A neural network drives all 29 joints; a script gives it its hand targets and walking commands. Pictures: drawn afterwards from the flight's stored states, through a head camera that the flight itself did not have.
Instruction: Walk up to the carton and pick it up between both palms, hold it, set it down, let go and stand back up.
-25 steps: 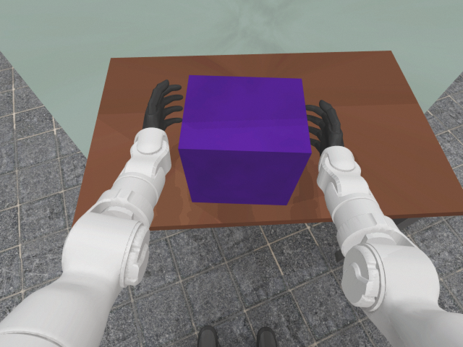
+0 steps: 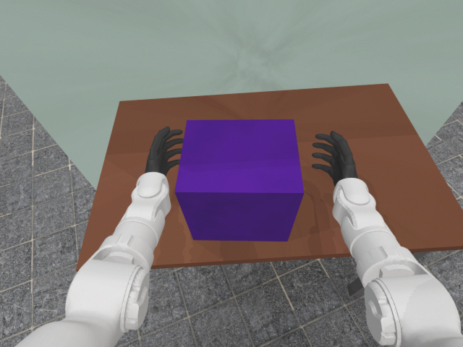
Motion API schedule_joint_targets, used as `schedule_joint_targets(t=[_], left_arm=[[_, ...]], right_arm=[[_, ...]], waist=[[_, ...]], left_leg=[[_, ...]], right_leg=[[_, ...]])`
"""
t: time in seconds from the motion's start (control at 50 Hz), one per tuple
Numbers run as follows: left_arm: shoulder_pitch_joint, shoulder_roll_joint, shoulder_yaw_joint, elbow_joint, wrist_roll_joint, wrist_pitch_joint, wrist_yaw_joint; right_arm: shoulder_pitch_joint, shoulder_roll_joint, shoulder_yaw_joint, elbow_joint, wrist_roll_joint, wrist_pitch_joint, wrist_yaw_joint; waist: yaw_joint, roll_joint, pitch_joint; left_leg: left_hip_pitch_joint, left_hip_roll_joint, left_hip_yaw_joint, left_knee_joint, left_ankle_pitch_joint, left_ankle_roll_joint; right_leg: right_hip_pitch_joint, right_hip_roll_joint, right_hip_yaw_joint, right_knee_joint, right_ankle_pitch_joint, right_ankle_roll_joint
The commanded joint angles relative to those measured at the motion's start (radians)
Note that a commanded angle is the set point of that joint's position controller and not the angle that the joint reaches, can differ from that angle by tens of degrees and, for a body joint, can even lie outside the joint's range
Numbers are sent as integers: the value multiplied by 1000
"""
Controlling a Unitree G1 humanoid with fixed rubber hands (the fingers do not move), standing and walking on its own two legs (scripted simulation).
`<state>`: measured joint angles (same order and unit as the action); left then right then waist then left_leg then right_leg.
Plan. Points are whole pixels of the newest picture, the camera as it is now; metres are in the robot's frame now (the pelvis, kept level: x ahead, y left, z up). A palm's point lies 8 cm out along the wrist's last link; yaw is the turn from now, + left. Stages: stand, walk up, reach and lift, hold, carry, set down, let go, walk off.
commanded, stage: let go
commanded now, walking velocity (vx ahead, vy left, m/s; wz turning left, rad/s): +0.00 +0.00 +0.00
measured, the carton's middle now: (239, 184) +0.42 -0.01 -0.02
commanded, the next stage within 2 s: stand in 0.84 s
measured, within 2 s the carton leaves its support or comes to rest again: neither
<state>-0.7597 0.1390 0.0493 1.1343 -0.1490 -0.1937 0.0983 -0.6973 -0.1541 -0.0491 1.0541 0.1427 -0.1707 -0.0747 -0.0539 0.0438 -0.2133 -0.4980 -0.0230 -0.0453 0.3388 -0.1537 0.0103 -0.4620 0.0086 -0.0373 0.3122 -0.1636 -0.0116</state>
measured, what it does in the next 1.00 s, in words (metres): stands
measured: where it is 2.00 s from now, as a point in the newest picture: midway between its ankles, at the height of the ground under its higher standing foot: outside the picture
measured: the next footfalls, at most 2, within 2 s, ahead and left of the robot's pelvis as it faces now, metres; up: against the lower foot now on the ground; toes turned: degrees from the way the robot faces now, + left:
none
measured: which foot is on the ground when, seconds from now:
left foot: down 0.00-1.00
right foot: down 0.00-1.00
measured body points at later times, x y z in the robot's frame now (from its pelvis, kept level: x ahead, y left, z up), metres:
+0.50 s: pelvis -0.03 +0.00 +0.00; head +0.02 +0.00 +0.45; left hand +0.41 +0.16 +0.05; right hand +0.37 -0.21 +0.05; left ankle -0.02 +0.11 -0.74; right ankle -0.03 -0.11 -0.74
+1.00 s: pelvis -0.01 +0.00 -0.01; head -0.01 +0.01 +0.44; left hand +0.14 +0.25 -0.11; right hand +0.04 -0.30 -0.10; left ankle -0.02 +0.12 -0.74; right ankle -0.03 -0.11 -0.74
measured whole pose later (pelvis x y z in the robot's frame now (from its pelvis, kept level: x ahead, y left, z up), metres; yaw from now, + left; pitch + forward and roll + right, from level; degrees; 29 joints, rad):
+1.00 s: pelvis -0.01 +0.00 -0.01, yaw -4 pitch +3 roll +0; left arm 0.29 0.27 0.04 0.61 0.07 0.00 0.00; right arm 0.35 -0.29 -0.13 0.73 -0.07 -0.06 0.03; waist -0.01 -0.03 -0.05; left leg -0.26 0.02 0.04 0.49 -0.27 -0.01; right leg -0.26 0.03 0.02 0.48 -0.26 -0.01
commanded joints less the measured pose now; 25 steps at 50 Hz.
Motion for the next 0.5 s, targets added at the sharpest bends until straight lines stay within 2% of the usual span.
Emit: schedule_joint_targets(t=[0.0,0.02,0.08,0.16,0.2,0.26,0.28,0.32,0.36,0.38,0.44,0.48], left_arm=[[-344,121,21,-135,2,-16,-26],[-348,131,31,-127,-1,-16,-31],[-353,153,26,-175,-10,-13,-32],[-337,175,8,-194,-19,-3,-35],[-352,175,-13,-189,-34,0,-41],[-374,199,-25,-192,-57,-15,-45],[-390,202,-40,-198,-77,-21,-43],[-391,220,-39,-173,-86,-25,-44],[-415,218,-73,-176,-112,-29,-42],[-409,218,-74,-168,-119,-26,-44],[-434,230,-87,-156,-132,-3,-41],[-470,229,-104,-174,-141,12,-35]], right_arm=[[-384,-160,6,-172,16,-51,-37],[-383,-147,24,-173,29,-48,-41],[-387,-159,35,-199,59,-45,-39],[-348,-157,59,-180,99,-23,-18],[-354,-161,59,-165,106,-13,-7],[-349,-147,72,-179,121,-4,3],[-364,-152,71,-195,126,0,9],[-371,-135,86,-216,127,13,13],[-386,-157,63,-221,109,26,17],[-383,-156,64,-239,106,31,19],[-413,-183,19,-257,74,52,16],[-445,-201,-16,-266,54,64,19]], waist=[[-53,-98,-571],[-46,-113,-562],[-38,-82,-591],[-9,-23,-548],[-12,0,-503],[5,5,-482],[0,-4,-473],[13,-37,-469],[-14,-32,-485],[-10,-38,-492],[-24,-22,-505],[-45,-18,-528]], left_leg=[[124,-21,12,31,434,-43],[113,-25,14,33,434,-38],[173,-24,15,36,467,-46],[257,-16,18,67,499,-60],[275,-12,13,70,474,-65],[255,-7,19,58,407,-53],[250,-5,15,53,374,-51],[201,0,18,50,333,-32],[175,2,16,35,274,-35],[167,6,17,42,268,-31],[171,8,16,49,237,-31],[178,18,10,50,217,-38]], right_leg=[[488,-17,80,160,817,48],[494,-13,83,162,814,56],[442,-1,77,157,771,56],[338,7,78,106,630,41],[279,8,79,78,543,36],[250,1,72,52,433,35],[232,-1,71,46,392,33],[256,-8,78,41,361,37],[252,-11,73,37,308,37],[249,-11,70,39,295,35],[226,-14,61,27,246,28],[187,-14,52,22,208,23]])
